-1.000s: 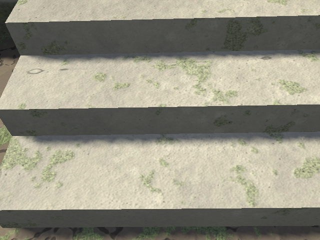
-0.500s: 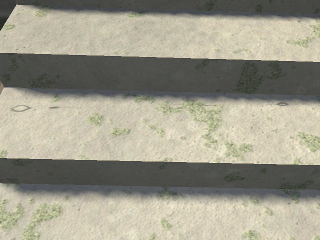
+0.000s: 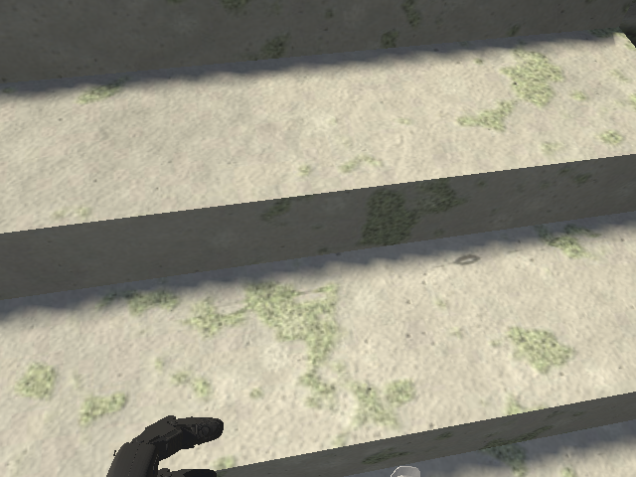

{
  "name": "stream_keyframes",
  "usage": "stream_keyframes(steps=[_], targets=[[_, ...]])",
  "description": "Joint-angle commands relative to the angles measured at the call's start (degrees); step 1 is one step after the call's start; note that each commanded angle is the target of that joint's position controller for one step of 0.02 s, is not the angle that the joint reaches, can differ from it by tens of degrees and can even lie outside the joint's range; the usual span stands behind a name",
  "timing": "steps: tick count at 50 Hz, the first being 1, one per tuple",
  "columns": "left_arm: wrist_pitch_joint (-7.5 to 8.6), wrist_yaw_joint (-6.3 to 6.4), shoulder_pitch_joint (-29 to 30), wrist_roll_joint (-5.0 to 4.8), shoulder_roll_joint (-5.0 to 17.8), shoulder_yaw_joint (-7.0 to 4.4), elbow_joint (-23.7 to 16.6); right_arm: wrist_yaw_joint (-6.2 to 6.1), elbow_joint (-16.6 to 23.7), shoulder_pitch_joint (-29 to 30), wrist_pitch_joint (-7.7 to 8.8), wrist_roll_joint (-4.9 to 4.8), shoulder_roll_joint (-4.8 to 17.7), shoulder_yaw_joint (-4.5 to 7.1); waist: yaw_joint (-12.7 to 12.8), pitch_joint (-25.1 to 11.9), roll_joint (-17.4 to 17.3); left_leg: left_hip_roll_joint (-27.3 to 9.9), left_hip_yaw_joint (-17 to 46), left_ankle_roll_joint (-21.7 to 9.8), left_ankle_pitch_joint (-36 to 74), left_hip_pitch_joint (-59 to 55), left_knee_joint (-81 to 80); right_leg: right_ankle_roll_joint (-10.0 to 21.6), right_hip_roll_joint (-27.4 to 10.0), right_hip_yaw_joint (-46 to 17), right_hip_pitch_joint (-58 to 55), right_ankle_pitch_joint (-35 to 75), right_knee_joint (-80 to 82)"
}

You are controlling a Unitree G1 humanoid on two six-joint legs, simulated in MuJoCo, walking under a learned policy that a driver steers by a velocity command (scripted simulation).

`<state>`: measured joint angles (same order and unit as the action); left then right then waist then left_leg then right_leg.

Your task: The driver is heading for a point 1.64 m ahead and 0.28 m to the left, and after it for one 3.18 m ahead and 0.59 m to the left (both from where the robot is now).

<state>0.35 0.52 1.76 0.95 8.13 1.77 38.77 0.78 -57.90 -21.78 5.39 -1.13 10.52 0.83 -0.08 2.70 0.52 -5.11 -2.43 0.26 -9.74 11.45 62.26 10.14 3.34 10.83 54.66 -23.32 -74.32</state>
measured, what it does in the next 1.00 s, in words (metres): climbs: left foot 0.18 m higher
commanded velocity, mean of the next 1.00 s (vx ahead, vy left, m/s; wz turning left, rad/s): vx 0.06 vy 0.00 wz -0.14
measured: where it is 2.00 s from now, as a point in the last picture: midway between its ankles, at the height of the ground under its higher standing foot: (284, 412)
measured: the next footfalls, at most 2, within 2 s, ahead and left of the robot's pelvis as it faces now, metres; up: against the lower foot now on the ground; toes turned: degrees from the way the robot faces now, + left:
left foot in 0.78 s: +0.45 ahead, +0.16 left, +0.18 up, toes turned -2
right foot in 1.36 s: +0.50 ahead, -0.03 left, +0.18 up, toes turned -8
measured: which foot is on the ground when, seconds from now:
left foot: up 0.00-0.76, down 0.78-1.00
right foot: down 0.00-0.82, up 0.84-1.00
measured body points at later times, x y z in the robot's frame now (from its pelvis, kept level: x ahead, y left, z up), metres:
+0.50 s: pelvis +0.18 +0.01 +0.14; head +0.19 -0.03 +0.58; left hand +0.17 +0.24 +0.01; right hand +0.27 -0.19 -0.02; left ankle +0.23 +0.13 -0.29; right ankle +0.14 -0.04 -0.60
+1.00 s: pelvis +0.34 +0.09 +0.25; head +0.36 +0.11 +0.70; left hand +0.46 +0.33 +0.11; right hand +0.43 -0.14 +0.12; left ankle +0.41 +0.16 -0.42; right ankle +0.28 -0.06 -0.31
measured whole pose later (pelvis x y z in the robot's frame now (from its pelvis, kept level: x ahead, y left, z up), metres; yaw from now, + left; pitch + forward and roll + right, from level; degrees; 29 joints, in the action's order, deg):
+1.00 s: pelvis +0.34 +0.09 +0.25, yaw -6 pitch +1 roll +0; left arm 0.9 2.2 -13.8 2.6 11.2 -3.2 45.7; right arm -3.1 -50.3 -10.2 -0.2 1.2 7.8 1.4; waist 1.6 0.6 2.1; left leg 0.6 -5.8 -5.0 -25.6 36.0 60.4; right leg 4.6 5.9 -8.9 38.7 -12.5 -92.6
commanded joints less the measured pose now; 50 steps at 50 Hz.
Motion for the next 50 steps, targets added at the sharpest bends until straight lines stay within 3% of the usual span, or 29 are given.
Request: stream_keyframes(steps=[1,2,3,4,6,7,9,10,12,15,17,22,28,30,31,32,34,35,36,37,38,39,40,41,42,43,45,47,50], targets=[[-0.63,0.72,-10.75,0.02,14.84,-6.65,3.57,0.54,12.62,1.21,-0.43,2.51,4.43,1.88,0.84,-23.5,-3.35,5.34,7.1,-0.55,0.65,25.73,46.94,10.25,-17.0,-53.93,-41.94,23.79,45.9],[-0.17,0.71,-9.65,0.32,10.58,-5.92,6.33,-1.35,14.67,4.48,-1.98,3.62,1.59,1.14,-1.44,-11.55,-5.12,3.59,7.45,-1.68,1.28,30.71,44.65,5.98,-13.73,-45.72,-31.69,13.62,43.61],[0.1,0.64,-9.09,0.61,6.69,-4.78,8.28,-2.84,16.17,5.58,-2.97,4.21,-0.58,0.38,-3.22,-5.63,-1.89,3.61,7.71,-2.72,-0.86,34.9,47.83,4.12,-11.11,-40.09,-25.87,10.6,43.72],[1.01,0.14,-8.48,0.96,4.51,-3.99,9.11,-3.67,16.84,3.12,-3.66,4.61,-0.71,0.04,-5.24,-4.11,-0.19,3.17,7.87,-3.83,-2.53,36.15,48.23,2.64,-9.83,-33.79,-22.91,12.61,45.05],[2.6,-0.67,-11.03,0.28,4.72,-3.9,12.02,-4.77,18.49,3.72,-4.39,4.91,-0.77,-0.44,-6.63,-2.79,1.02,2.29,8.56,-4.28,-2.85,38.33,42.75,0.01,-7.78,-24.29,-22.33,22.93,44.64],[2.84,-0.32,-9.74,0.3,6.3,-4.12,10.4,-4.77,19.4,4.17,-4.64,4.77,0.1,-0.44,-7.17,-2.71,-0.44,1.6,7.33,-3.19,-2.21,35.72,32.26,-1.35,-6.49,-20.7,-21.4,28.57,45.44],[3.8,0.58,-12.67,0.37,7.06,-3.87,9.28,-4.52,18.89,6.26,-4.2,4.12,2.3,0.48,-4.23,-6.56,-1.09,2.47,3.7,-1.03,1.66,36.39,29.59,-3.92,-7.73,-20.44,-28.64,48.74,46.05],[4.13,1.01,-14.9,0.59,7.78,-4.01,9.01,-4.49,18.45,5.82,-4.28,3.57,1.24,0.51,-3.02,-9.17,0.37,3.25,3.1,-0.22,2.23,39.51,35.02,-3.6,-9.49,-21.49,-33.73,55.41,45.36],[4.41,1.05,-20.06,0.24,9.88,-4.96,9.42,-5.06,18.88,8.08,-4.67,2.89,-0.34,0.45,-0.43,-9.86,1.23,3.41,3.6,-0.39,-0.38,49.72,42.89,-3.62,-11.62,-24.06,-42.83,50.86,46.79],[3.89,0.53,-25.42,0.45,8.89,-4.99,11.42,-5.51,18.58,10.65,-5.56,3.93,-2.17,0.19,1.25,-7.28,3.26,4.19,4.33,-1.29,-3.32,60.67,58.14,-4.94,-11.89,-26.59,-47.21,34.32,46.76],[3.62,0.81,-26.42,0.27,6.82,-4.47,12.54,-4.48,18.23,13.1,-6.11,3.75,-2.88,-0.28,1.49,-3.82,2.02,3.99,3.29,-0.95,-1.73,63.04,58.14,-4.93,-11.69,-27.49,-45.42,25.09,47.96],[5.03,1.8,-31.7,0.08,6.67,-4.75,15.86,-3.13,17.41,14.23,-7.31,4.14,-2.7,-0.03,3.03,-2.98,5.54,4.54,0.98,-0.53,-4.98,67.3,58.53,-1.9,-13.44,-29.35,-52.5,33.34,48.32],[5.84,2.94,-35.9,0.39,5.64,-4.35,19.0,-2.9,19.98,21.95,-7.87,3.54,-4.88,-0.91,4.89,-0.54,5.39,3.9,0.05,-1.05,-14.61,74.76,60.55,4.16,-17.36,-31.82,-59.47,37.57,51.65],[5.8,3.4,-36.48,0.07,5.4,-4.34,20.16,-3.02,22.38,24.12,-8.16,3.46,-5.94,-1.51,3.74,0.89,4.29,2.83,2.2,-2.16,-17.31,75.71,59.39,4.1,-18.34,-31.66,-59.37,38.3,52.93],[5.33,3.45,-36.65,-0.1,5.94,-4.56,20.48,-2.88,24.0,26.39,-8.11,3.55,-5.88,-2.01,4.02,0.73,3.6,2.12,0.03,-2.1,-17.93,73.59,52.48,3.32,-16.23,-29.84,-58.53,35.19,54.86],[4.73,3.8,-36.32,0.1,5.29,-4.38,20.69,-2.96,26.26,28.8,-8.19,3.34,-6.63,-2.45,4.37,1.41,6.26,2.17,-0.81,-2.49,-20.2,71.51,51.67,3.69,-15.52,-29.56,-57.09,38.6,57.17],[4.3,5.25,-35.77,0.13,6.54,-4.86,20.99,-3.05,29.43,29.43,-8.4,3.65,-7.33,-2.97,2.32,0.29,5.36,-0.55,5.45,-4.88,-23.7,67.57,44.65,2.26,-18.78,-29.29,-59.78,47.06,59.6],[3.37,5.01,-34.39,-0.56,8.94,-5.26,19.96,-2.83,28.9,27.01,-8.8,1.98,-7.11,-3.78,1.42,-1.78,3.45,0.28,-1.05,-5.9,-27.29,57.22,28.87,2.06,-17.64,-23.93,-58.43,48.19,65.02],[2.42,4.58,-34.97,-0.58,8.03,-5.3,19.58,-2.9,29.03,27.87,-9.04,1.11,-6.84,-3.99,2.89,-0.73,3.49,1.75,-3.53,-6.94,-30.62,47.04,20.77,1.27,-16.0,-21.57,-53.89,53.38,66.34],[2.08,4.61,-31.73,-0.46,9.12,-5.19,17.93,-3.14,27.4,23.94,-8.84,-0.13,-7.05,-3.64,-0.27,-4.05,5.78,3.81,-2.84,-8.49,-30.46,35.58,14.71,-0.32,-16.66,-18.22,-52.32,71.57,62.79],[2.14,3.43,-33.22,-1.42,10.75,-5.25,17.88,-3.18,23.05,15.5,-8.79,-1.22,-4.72,-2.48,-1.44,-10.8,6.13,8.65,-10.61,-8.2,-29.72,24.3,14.43,0.27,-15.93,-14.96,-52.78,92.02,57.96],[2.88,2.03,-32.88,-2.74,12.74,-5.72,18.11,-3.39,20.35,6.84,-7.97,-1.17,-3.04,-1.7,-5.73,-14.28,7.67,8.62,-7.17,-9.15,-16.39,12.12,5.95,-1.9,-15.85,-13.13,-51.1,100.75,49.64],[3.64,0.15,-31.6,-4.2,13.14,-6.16,16.78,-4.14,17.47,-0.16,-7.15,-0.69,1.81,0.24,-8.19,-18.88,5.19,4.21,8.87,-11.69,-9.57,0.69,1.14,-6.39,-11.13,-11.73,-41.91,91.29,37.96],[3.42,-1.21,-29.28,-4.2,12.36,-6.47,14.38,-4.78,16.39,-2.53,-7.96,1.49,6.36,1.62,-9.3,-21.51,-9.11,-5.49,29.84,-17.85,0.47,-2.75,-15.2,-9.08,-3.0,-12.43,-35.24,52.48,22.42],[2.58,-1.95,-27.4,-1.72,8.53,-6.41,13.84,-5.19,16.37,3.14,-8.91,2.33,6.16,1.39,-6.68,-21.99,-17.12,-10.64,48.19,-22.32,0.92,5.49,-32.71,-9.24,2.52,-18.0,-34.17,6.6,0.7],[1.78,-2.11,-28.29,0.08,3.33,-5.49,12.08,-4.87,17.17,10.98,-8.53,2.1,7.1,1.72,-1.51,-14.37,-12.27,-11.47,48.39,-20.91,-7.29,14.17,-34.95,-9.21,3.19,-25.25,-28.15,3.92,-12.99],[0.04,-0.12,-23.83,1.45,2.11,-4.87,7.88,-4.88,14.99,19.44,-7.3,1.19,1.53,0.75,3.56,-0.08,-3.17,-7.87,33.45,-14.5,-24.37,26.63,-29.79,-7.14,0.3,-21.12,-18.94,6.56,-15.89],[-0.35,1.67,-25.39,2.26,1.54,-4.44,7.73,-4.37,11.56,16.07,-5.28,2.15,-0.63,0.78,3.96,1.2,-1.06,-4.76,22.5,-11.94,-21.13,27.44,-26.27,-5.35,1.86,-20.35,-15.95,9.18,-18.1],[0.63,2.47,-24.86,1.85,0.4,-3.93,6.47,-3.22,8.31,11.44,-2.91,2.71,-0.29,1.34,4.14,-1.04,-5.57,-5.33,19.33,-11.67,-11.8,21.71,-29.54,-4.65,3.26,-20.37,-7.63,12.28,-29.5]])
